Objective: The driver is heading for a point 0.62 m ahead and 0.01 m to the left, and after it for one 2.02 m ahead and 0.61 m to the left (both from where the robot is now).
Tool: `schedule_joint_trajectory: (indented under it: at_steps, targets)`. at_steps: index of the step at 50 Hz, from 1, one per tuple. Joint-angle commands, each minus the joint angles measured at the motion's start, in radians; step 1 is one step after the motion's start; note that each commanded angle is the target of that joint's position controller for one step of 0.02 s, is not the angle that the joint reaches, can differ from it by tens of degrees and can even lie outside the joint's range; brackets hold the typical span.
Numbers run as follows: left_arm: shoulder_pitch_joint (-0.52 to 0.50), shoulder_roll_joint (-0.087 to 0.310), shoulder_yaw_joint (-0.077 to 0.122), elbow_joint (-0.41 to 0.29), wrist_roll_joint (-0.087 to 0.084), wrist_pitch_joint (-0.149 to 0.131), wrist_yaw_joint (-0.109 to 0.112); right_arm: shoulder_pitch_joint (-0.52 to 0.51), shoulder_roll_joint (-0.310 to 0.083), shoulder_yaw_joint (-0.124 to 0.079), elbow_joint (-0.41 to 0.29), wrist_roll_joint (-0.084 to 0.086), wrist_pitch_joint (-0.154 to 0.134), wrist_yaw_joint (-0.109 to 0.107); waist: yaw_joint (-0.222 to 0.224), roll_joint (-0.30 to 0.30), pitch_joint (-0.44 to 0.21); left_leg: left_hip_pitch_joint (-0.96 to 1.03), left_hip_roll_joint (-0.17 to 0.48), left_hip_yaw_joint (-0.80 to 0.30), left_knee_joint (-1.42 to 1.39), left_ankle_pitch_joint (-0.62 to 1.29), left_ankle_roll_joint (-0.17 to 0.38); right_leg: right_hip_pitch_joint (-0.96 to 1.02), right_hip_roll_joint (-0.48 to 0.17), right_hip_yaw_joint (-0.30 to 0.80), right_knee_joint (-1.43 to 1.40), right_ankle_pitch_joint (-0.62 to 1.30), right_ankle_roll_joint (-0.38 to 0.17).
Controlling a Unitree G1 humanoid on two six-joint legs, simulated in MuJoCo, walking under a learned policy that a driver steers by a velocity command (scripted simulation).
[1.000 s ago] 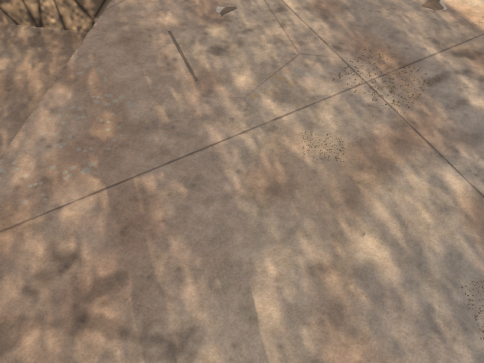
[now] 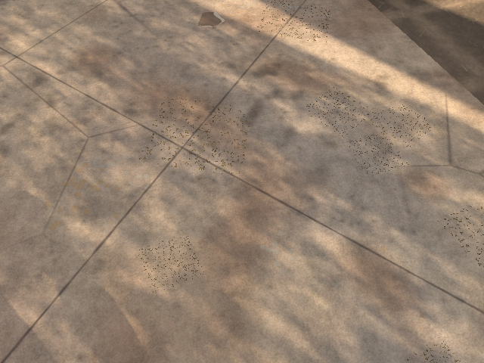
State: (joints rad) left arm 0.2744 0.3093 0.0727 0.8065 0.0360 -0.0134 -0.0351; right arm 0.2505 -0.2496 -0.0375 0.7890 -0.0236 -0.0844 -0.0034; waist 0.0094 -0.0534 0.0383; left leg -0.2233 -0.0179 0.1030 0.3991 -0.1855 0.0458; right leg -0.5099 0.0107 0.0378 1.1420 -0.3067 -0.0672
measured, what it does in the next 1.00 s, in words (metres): walks ahead: right foot, then left foot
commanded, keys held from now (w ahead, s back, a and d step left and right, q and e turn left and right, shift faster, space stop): w+e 0.06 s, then w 0.48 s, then w+q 0.24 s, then q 0.22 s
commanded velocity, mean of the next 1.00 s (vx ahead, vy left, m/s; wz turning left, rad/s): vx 0.46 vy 0.00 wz -0.02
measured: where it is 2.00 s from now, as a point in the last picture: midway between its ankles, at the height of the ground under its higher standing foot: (281, 332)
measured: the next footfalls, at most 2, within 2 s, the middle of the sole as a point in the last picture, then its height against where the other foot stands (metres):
right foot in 0.32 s outside the picture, level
left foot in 0.88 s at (243, 314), level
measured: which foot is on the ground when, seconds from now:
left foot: down 0.00-0.34, up 0.36-0.86, down 0.88-1.00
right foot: up 0.00-0.30, down 0.32-0.88, up 0.90-1.00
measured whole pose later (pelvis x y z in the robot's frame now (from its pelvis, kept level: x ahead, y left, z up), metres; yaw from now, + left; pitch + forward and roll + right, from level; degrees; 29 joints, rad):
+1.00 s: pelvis +0.50 -0.05 -0.02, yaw +3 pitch +0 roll +0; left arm 0.25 0.22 0.03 0.90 0.02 -0.07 0.02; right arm 0.17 -0.26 -0.06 0.84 0.00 -0.04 0.01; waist 0.01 -0.01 0.10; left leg -0.39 -0.10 0.06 0.52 -0.14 0.12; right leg -0.38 0.00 -0.02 1.29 -0.42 0.00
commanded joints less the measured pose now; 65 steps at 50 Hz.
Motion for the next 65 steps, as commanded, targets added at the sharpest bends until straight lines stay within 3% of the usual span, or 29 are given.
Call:
schedule_joint_trajectory:
  at_steps: [1, 7, 12, 14, 16, 17, 18, 19, 20, 21, 24, 27, 32, 36, 39, 40, 42, 43, 44, 45, 46, 47, 48, 49, 50, 52, 54, 61, 65]
  targets:
    - [0.002, 0.02, 0.0, -0.069, 0.004, 0.009, -0.019, 0.053, -0.101, -0.026, -0.022, 0.011, -0.031, 0.006, 0.001, 0.144, -0.02, 0.102, 0.286, -0.2, -0.238, 0.2, 0.117, -0.153, -0.064, 0.033, 0.008, 0.086, 0.012]
    - [-0.192, -0.027, -0.029, -0.131, -0.001, -0.004, -0.034, 0.125, -0.099, -0.024, 0.032, 0.005, -0.028, 0.012, -0.033, 0.136, 0.022, 0.112, 0.235, -0.027, -0.254, 0.296, 0.101, -0.137, -0.051, -0.023, -0.314, 0.283, 0.019]
    - [-0.305, -0.02, -0.04, -0.163, 0.008, -0.012, -0.031, 0.216, -0.137, -0.029, 0.095, 0.006, -0.008, 0.004, -0.061, 0.14, 0.052, 0.219, 0.284, -0.006, -0.221, 0.396, 0.102, -0.048, -0.029, -0.107, -0.523, 0.185, -0.021]
    - [-0.266, -0.008, -0.036, -0.148, 0.015, -0.021, -0.021, 0.229, -0.156, -0.03, 0.119, 0.007, 0.006, 0.0, -0.034, 0.152, 0.02, 0.276, 0.292, 0.013, -0.105, 0.647, 0.095, 0.045, 0.012, -0.136, -0.579, 0.091, -0.056]
    - [-0.01, 0.027, -0.015, -0.054, 0.029, -0.043, -0.004, 0.23, -0.15, -0.022, 0.13, 0.015, 0.019, -0.003, 0.078, 0.117, -0.132, 0.199, 0.246, 0.069, 0.216, 0.722, 0.065, 0.395, 0.053, -0.136, -0.681, 0.134, -0.103]
    - [0.171, 0.106, 0.008, -0.016, 0.046, -0.049, 0.012, 0.213, -0.109, -0.008, 0.089, 0.018, 0.016, -0.001, 0.148, 0.016, -0.267, -0.016, 0.207, 0.08, 0.508, 0.365, 0.044, 0.669, -0.169, 0.113, -0.691, 0.031, -0.154]
    - [0.19, 0.202, 0.03, -0.009, 0.026, -0.042, 0.025, 0.287, -0.016, 0.009, 0.05, 0.034, 0.014, 0.017, 0.093, -0.212, -0.362, -0.39, 0.02, 0.053, 0.839, -0.376, 0.0, 0.904, -0.446, 0.598, -0.798, 0.064, -0.29]
    - [0.171, 0.173, 0.031, -0.011, -0.011, -0.035, 0.033, 0.172, -0.135, -0.024, 0.052, 0.013, 0.02, 0.007, 0.117, -0.035, -0.288, -0.48, 0.054, -0.098, 0.897, -0.32, 0.012, 0.829, -0.399, 0.557, -0.823, 0.145, -0.259]
    - [0.097, 0.126, 0.017, -0.001, -0.017, -0.04, 0.035, 0.11, -0.118, -0.023, 0.03, 0.022, 0.011, 0.012, 0.076, -0.021, -0.16, -0.49, 0.091, -0.116, 0.864, -0.223, 0.022, 0.704, -0.348, 0.39, -0.834, 0.259, -0.229]
    - [0.048, 0.074, 0.003, 0.001, -0.016, -0.046, 0.03, 0.107, -0.099, -0.018, 0.039, 0.024, 0.006, 0.015, 0.036, 0.012, -0.097, -0.439, 0.116, -0.115, 0.795, -0.167, 0.019, 0.581, -0.3, 0.294, -0.869, 0.348, -0.193]
    - [-0.001, 0.012, -0.015, 0.016, -0.024, -0.068, 0.029, 0.167, -0.059, -0.016, 0.08, -0.008, 0.045, 0.027, -0.036, -0.009, -0.051, -0.303, 0.13, -0.104, 0.706, -0.115, -0.008, 0.408, -0.215, 0.151, -0.951, 0.394, -0.148]
    - [0.05, 0.035, -0.009, 0.056, -0.033, -0.082, 0.03, 0.091, -0.047, -0.019, 0.059, -0.015, 0.058, 0.04, -0.04, -0.004, -0.004, -0.368, 0.14, -0.089, 0.648, -0.029, -0.029, 0.389, -0.199, 0.106, -1.012, 0.39, -0.162]
    - [0.119, 0.026, -0.014, 0.1, -0.019, -0.089, 0.032, -0.074, -0.039, -0.014, 0.018, 0.003, 0.057, 0.043, -0.001, 0.001, 0.054, -0.459, 0.115, -0.117, 0.472, 0.142, -0.027, 0.435, -0.193, -0.011, -1.045, 0.417, -0.129]
    - [0.159, 0.026, -0.02, 0.131, -0.016, -0.095, 0.045, -0.187, -0.032, -0.004, -0.019, -0.001, 0.051, 0.048, 0.028, 0.006, 0.081, -0.444, 0.086, -0.069, 0.323, 0.213, 0.005, 0.506, -0.212, -0.088, -1.046, 0.494, -0.104]
    - [0.183, 0.037, -0.022, 0.157, -0.012, -0.09, 0.058, -0.232, -0.031, 0.0, -0.045, -0.007, 0.046, 0.052, 0.034, 0.008, 0.087, -0.422, 0.061, -0.022, 0.237, 0.149, 0.045, 0.605, -0.236, -0.132, -0.98, 0.645, -0.086]
    - [0.168, 0.045, -0.022, 0.16, -0.01, -0.087, 0.063, -0.214, -0.031, -0.002, -0.044, -0.01, 0.043, 0.05, 0.017, 0.005, 0.081, -0.38, 0.034, 0.005, 0.213, 0.108, 0.061, 0.622, -0.233, -0.158, -0.909, 0.831, -0.074]
    - [0.147, 0.074, -0.015, 0.162, -0.009, -0.077, 0.074, -0.076, -0.05, -0.012, -0.005, -0.018, 0.033, 0.04, -0.035, -0.024, -0.008, -0.224, -0.049, 0.055, 0.19, 0.038, 0.095, 0.642, -0.22, -0.188, -0.664, 1.168, -0.048]
    - [0.134, 0.087, -0.012, 0.157, -0.014, -0.07, 0.077, 0.06, -0.071, -0.025, 0.038, -0.024, 0.021, 0.035, -0.086, -0.022, -0.083, -0.07, -0.077, 0.045, 0.122, 0.092, 0.117, 0.598, -0.203, -0.201, -0.465, 1.127, -0.031]
    - [0.111, 0.088, -0.013, 0.136, -0.028, -0.072, 0.077, 0.187, -0.127, -0.046, 0.07, -0.04, 0.011, 0.029, -0.152, 0.013, -0.164, 0.159, 0.001, -0.062, 0.073, 0.269, 0.164, 0.422, -0.158, -0.216, -0.201, 0.84, -0.001]
    - [0.202, -0.024, -0.036, 0.085, -0.051, -0.079, 0.064, 0.2, -0.269, -0.084, 0.058, -0.042, 0.016, 0.018, -0.081, 0.281, -0.314, 0.531, 0.354, -0.493, 0.173, 0.85, 0.346, 0.021, 0.024, -0.225, 0.236, -0.109, 0.056]
    - [0.158, 0.053, -0.017, 0.075, -0.036, -0.075, 0.064, 0.229, -0.265, -0.089, 0.055, 0.026, 0.029, 0.02, -0.111, 0.167, -0.454, 0.581, 0.409, -0.683, 0.095, 1.044, 0.429, -0.067, 0.071, -0.025, 0.384, -0.26, 0.064]
    - [0.095, 0.041, -0.021, 0.051, -0.035, -0.075, 0.062, 0.135, -0.245, -0.086, 0.038, 0.035, 0.038, 0.013, -0.08, 0.108, -0.326, 0.458, 0.38, -0.544, 0.063, 0.99, 0.398, -0.118, -0.002, 0.019, 0.361, -0.162, 0.062]
    - [0.046, 0.031, -0.026, 0.038, -0.027, -0.078, 0.061, 0.067, -0.173, -0.068, 0.026, 0.034, 0.046, 0.009, -0.061, 0.057, -0.19, 0.308, 0.328, -0.47, 0.011, 0.882, 0.346, -0.126, -0.036, 0.009, 0.275, -0.106, 0.065]
    - [0.023, 0.031, -0.022, 0.035, -0.016, -0.068, 0.061, 0.029, -0.128, -0.056, 0.023, 0.033, 0.053, 0.004, -0.03, 0.029, -0.106, 0.188, 0.272, -0.414, -0.031, 0.812, 0.3, -0.102, -0.056, 0.009, 0.205, -0.091, 0.072]
    - [0.033, 0.026, -0.021, 0.027, -0.002, -0.045, 0.059, 0.011, -0.103, -0.047, 0.022, 0.037, 0.058, -0.001, -0.001, 0.04, -0.082, 0.096, 0.23, -0.372, -0.061, 0.77, 0.275, -0.05, -0.067, 0.01, 0.141, -0.083, 0.085]
    - [0.062, -0.001, -0.024, 0.024, 0.003, -0.005, 0.059, 0.01, -0.122, -0.05, 0.019, 0.022, 0.053, 0.004, 0.025, 0.054, -0.097, 0.012, 0.192, -0.328, -0.069, 0.791, 0.253, 0.023, -0.054, -0.005, 0.061, -0.073, 0.103]
    - [0.057, -0.01, -0.026, 0.012, -0.002, 0.009, 0.061, 0.013, -0.158, -0.06, 0.013, 0.014, 0.05, 0.007, 0.032, 0.071, -0.125, -0.013, 0.168, -0.311, -0.065, 0.793, 0.24, 0.031, -0.045, -0.013, -0.002, -0.037, 0.114]
    - [-0.12, 0.028, -0.017, -0.059, -0.009, 0.039, 0.069, 0.054, -0.179, -0.074, -0.014, 0.011, 0.089, -0.003, -0.033, 0.139, -0.103, 0.019, 0.141, -0.449, -0.096, 0.267, 0.181, -0.054, -0.045, 0.022, -0.187, 0.04, 0.13]
    - [-0.171, 0.035, -0.02, -0.085, -0.02, 0.033, 0.075, 0.072, -0.184, -0.081, -0.025, 0.002, 0.104, -0.006, -0.057, 0.161, -0.076, 0.062, 0.147, -0.538, -0.069, 0.2, 0.186, -0.048, -0.015, 0.042, -0.292, -0.022, 0.118]
Keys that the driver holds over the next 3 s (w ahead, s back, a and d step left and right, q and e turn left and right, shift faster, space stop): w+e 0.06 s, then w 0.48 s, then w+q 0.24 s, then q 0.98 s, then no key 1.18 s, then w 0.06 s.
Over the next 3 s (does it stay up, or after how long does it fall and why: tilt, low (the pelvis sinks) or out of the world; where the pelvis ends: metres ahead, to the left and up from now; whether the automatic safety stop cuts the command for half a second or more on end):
stays up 0.56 -0.11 0.00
